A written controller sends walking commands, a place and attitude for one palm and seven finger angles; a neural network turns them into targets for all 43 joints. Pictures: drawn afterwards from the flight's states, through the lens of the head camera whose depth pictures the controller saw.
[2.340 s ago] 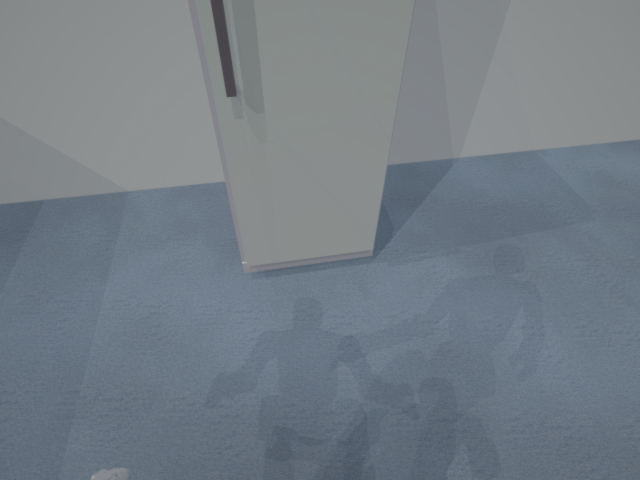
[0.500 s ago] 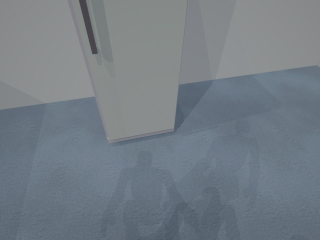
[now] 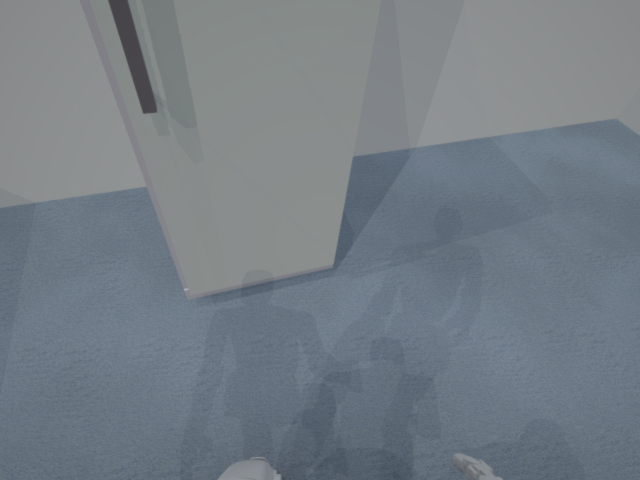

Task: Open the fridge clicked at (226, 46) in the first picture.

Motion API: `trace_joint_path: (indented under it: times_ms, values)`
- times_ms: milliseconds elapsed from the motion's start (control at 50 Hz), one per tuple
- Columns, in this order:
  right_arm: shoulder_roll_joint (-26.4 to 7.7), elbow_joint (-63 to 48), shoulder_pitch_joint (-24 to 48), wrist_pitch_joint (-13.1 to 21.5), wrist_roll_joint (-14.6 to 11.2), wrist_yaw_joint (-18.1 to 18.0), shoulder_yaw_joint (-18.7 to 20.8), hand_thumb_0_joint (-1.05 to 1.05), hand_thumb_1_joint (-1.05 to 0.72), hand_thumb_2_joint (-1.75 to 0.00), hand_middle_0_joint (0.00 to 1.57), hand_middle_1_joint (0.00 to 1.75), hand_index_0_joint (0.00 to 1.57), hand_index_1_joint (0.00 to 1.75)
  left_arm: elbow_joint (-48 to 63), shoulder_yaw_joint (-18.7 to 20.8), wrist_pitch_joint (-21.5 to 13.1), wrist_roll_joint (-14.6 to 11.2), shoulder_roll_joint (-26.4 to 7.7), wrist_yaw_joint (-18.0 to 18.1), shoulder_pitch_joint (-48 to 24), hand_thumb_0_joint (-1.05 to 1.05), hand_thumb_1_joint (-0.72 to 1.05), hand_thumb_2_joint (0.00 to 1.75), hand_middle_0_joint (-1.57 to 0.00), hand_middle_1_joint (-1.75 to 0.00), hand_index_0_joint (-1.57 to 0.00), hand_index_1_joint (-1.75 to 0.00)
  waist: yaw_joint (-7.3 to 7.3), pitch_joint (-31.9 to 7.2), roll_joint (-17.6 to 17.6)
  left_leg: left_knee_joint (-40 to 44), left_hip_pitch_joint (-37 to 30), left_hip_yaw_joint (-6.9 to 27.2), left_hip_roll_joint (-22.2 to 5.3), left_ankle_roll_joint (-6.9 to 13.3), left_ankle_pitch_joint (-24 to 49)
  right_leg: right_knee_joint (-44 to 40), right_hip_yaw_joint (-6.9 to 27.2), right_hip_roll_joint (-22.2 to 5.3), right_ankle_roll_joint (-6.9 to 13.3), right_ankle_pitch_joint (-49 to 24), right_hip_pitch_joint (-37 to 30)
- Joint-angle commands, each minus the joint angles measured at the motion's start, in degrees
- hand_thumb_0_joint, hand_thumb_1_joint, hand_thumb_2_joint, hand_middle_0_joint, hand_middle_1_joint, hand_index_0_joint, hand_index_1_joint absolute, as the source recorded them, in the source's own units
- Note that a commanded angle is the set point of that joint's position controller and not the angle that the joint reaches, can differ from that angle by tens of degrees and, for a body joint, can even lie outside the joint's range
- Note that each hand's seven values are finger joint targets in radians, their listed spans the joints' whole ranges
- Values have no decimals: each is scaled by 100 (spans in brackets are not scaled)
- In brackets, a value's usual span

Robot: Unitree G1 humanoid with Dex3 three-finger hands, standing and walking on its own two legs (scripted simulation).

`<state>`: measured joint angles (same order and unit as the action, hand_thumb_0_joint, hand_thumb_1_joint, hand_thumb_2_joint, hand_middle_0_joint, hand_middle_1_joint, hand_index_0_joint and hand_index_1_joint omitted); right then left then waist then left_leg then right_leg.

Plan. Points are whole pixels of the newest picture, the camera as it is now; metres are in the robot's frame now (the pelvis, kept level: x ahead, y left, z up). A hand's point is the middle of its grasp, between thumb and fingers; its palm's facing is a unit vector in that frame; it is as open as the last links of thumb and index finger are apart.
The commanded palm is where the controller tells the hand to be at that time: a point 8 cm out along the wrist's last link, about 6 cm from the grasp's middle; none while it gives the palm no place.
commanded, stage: turn to face it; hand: left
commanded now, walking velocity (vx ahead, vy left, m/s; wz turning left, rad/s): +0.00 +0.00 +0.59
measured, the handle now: out of the picture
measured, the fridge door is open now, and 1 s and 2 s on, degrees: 0 0 0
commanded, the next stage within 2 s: take the last steps up to it in 0.64 s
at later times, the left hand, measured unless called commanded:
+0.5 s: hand out of the picture +0.10 +0.20 -0.14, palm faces +0.21 -0.95 -0.24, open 7.3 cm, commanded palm none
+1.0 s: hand out of the picture -0.08 +0.20 -0.17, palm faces +0.42 -0.89 -0.18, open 7.3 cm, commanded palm none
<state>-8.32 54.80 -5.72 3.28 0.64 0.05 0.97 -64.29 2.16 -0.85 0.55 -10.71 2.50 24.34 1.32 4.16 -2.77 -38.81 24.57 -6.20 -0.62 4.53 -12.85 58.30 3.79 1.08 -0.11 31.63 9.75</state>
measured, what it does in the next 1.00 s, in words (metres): steps on the spot, turning left: right foot, then left foot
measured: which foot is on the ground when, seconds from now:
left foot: down 0.00-0.52, up 0.54-0.88, down 0.90-1.00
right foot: up 0.00-0.48, down 0.50-0.90, up 0.92-1.00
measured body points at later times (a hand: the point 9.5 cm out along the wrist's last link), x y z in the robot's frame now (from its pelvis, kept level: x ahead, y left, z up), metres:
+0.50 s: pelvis +0.03 -0.01 +0.02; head +0.06 -0.01 +0.47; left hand +0.09 +0.25 -0.12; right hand +0.08 -0.25 -0.14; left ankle +0.09 +0.08 -0.72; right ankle +0.03 -0.13 -0.72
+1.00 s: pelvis +0.04 +0.04 +0.02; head +0.03 +0.07 +0.47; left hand -0.10 +0.24 -0.15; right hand +0.21 -0.15 -0.11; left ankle -0.03 +0.12 -0.72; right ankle +0.04 -0.11 -0.67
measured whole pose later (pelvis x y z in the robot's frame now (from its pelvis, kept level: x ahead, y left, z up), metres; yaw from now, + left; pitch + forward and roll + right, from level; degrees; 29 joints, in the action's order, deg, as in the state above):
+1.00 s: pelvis +0.04 +0.04 +0.02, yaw +21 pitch -1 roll +0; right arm -9.8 55.9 -10.6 1.1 1.7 0.3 1.9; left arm -61.5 2.6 2.1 1.8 -12.6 0.5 21.7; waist 2.4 1.3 -3.6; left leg -31.9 11.1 -4.7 -1.2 1.5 -19.9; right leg 53.3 -4.2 -5.0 -0.9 28.4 18.9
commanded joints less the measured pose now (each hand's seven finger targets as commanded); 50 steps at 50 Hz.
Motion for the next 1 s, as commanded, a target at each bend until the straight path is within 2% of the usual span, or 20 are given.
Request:
trace_joint_path:
  times_ms: [0,60,200,340,440,460,480,500,520,540,560,600,720,780,840,860,880,900,920,980]
  values:
    - [-875,66,-826,-128,11,-158,196,0,-90,-90,20,30,20,30,550,115,-28,73,-267,-52,40,0,90,90,-20,-30,-20,-30,-92,24,1036,2385,-725,2562,-1639,883,1616,1385,-186,-543,-144,-451,1630]
    - [-912,-37,-561,-151,34,-118,231,0,-90,-90,20,30,20,30,655,148,143,71,-212,-114,77,0,90,90,-20,-30,-20,-30,117,-280,821,2474,-180,1858,-1169,600,836,654,-393,-513,-217,-841,1140]
    - [-1113,-179,-875,-291,80,-71,409,0,-90,-90,20,30,20,30,1209,291,248,100,-372,-101,-877,0,90,90,-20,-30,-20,-30,-156,-447,724,2650,-610,2464,-1074,608,-359,-197,-390,-457,-323,-1101,1687]
    - [-1246,-183,-1156,-375,108,-95,499,0,-90,-90,20,30,20,30,1479,251,220,56,-376,-88,-1332,0,90,90,-20,-30,-20,-30,-301,-660,880,2292,-1102,3000,-1059,693,567,-1422,-331,-196,-235,-698,1273]
    - [-1190,-219,-1052,-422,45,-68,510,0,-90,-90,20,30,20,30,1379,250,166,1,-503,-34,-843,0,90,90,-20,-30,-20,-30,-85,-905,837,1890,-893,2759,-639,236,974,-3440,-400,-106,-114,-1562,-52]
    - [-1066,-240,-1027,-420,6,-43,498,0,-90,-90,20,30,20,30,1340,279,137,6,-643,-7,-678,0,90,90,-20,-30,-20,-30,-39,-1005,555,1586,-477,2490,-444,-39,650,-3998,-182,-446,4,-1927,-701]
    - [-807,-305,-1050,-419,-41,-18,460,0,-90,-90,20,30,20,30,1333,328,102,60,-981,28,-644,0,90,90,-20,-30,-20,-30,-45,-923,-442,711,439,1754,106,-375,-275,-4404,827,-1481,359,-1825,-1217]
    - [-743,-451,-962,-416,-3,-39,457,0,-90,-90,20,30,20,30,1448,361,98,103,-1292,35,-834,0,90,90,-20,-30,-20,-30,-19,-599,-1263,-460,1056,856,608,-618,-1540,-4449,1725,-2626,980,-2730,-901]
    - [-966,-355,-1005,-466,62,-27,522,0,-90,-90,20,30,20,30,1553,311,86,74,-1165,41,-1146,0,90,90,-20,-30,-20,-30,-138,-564,-531,-1564,723,987,384,-576,-1590,-4335,1239,-2638,1164,-3211,-222]
    - [-918,-284,-1058,-557,63,-11,526,0,-90,-90,20,30,20,30,1590,300,58,55,-901,71,-1431,0,90,90,-20,-30,-20,-30,-315,-406,-757,-2048,722,1065,202,-583,-1447,-4305,862,-2281,1053,-3458,16]
    - [-830,-169,-1098,-584,56,1,518,0,-90,-90,20,30,20,30,1594,249,51,51,-794,42,-1563,0,90,90,-20,-30,-20,-30,-383,-252,-449,-2462,670,924,156,-630,-1162,-4150,496,-1970,964,-3794,72]
    - [-732,-148,-1068,-575,40,17,454,0,-90,-90,20,30,20,30,1482,213,-5,56,-753,6,-1291,0,90,90,-20,-30,-20,-30,-324,-174,-402,-2605,859,760,67,-694,-974,-3901,8,-1770,817,-4493,-223]
    - [-620,-303,-277,-578,11,9,331,0,-90,-90,20,30,20,30,1117,231,20,126,-957,-16,-426,0,90,90,-20,-30,-20,-30,74,-208,-775,-1334,420,402,-28,-769,-1268,-3607,-124,-1800,850,-5193,-568]
    - [-565,-316,-193,-485,24,48,257,0,-90,-90,20,30,20,30,940,246,1,146,-1041,-63,-244,0,90,90,-20,-30,-20,-30,157,-349,-1005,-448,-118,198,5,-669,-1207,-3750,-64,-1813,748,-4032,-557]
    - [-636,-115,-708,-329,52,53,245,0,-90,-90,20,30,20,30,824,239,-21,107,-1034,-129,-376,0,90,90,-20,-30,-20,-30,-103,-453,-885,1046,-1405,-41,100,-531,-565,-3473,-316,-1549,482,-2256,61]
    - [-884,35,-1113,-260,53,29,285,0,-90,-90,20,30,20,30,851,203,3,70,-884,-152,-451,0,90,90,-20,-30,-20,-30,-294,-554,-228,1638,-2308,282,-140,-449,-414,-2847,-574,-1316,279,-1548,706]
    - [-1448,183,-1593,-202,96,-22,423,0,-90,-90,20,30,20,30,953,140,19,33,-532,-209,-449,0,90,90,-20,-30,-20,-30,-512,-778,1364,2044,-3191,2053,-1431,15,-650,-1549,-1135,-677,-64,-547,1884]
    - [-1776,286,-2041,-221,92,-64,484,0,-90,-90,20,30,20,30,1134,57,-7,85,-384,-210,-784,0,90,90,-20,-30,-20,-30,-693,-483,1963,2559,-3189,3122,-2232,531,-468,-479,-1140,-348,-150,415,2761]
    - [-1712,267,-1960,-254,109,-84,456,0,-90,-90,20,30,20,30,1195,91,-7,113,-486,-214,-1028,0,90,90,-20,-30,-20,-30,-684,-115,1347,2678,-2755,3045,-2406,788,-739,70,-745,-578,-40,284,2945]
    - [-1074,193,-1347,-139,89,-152,267,0,-90,-90,20,30,20,30,882,140,8,131,-514,-318,-1041,0,90,90,-20,-30,-20,-30,-402,508,1279,2927,-1784,2197,-1796,544,-676,544,-437,-826,-33,-831,2792]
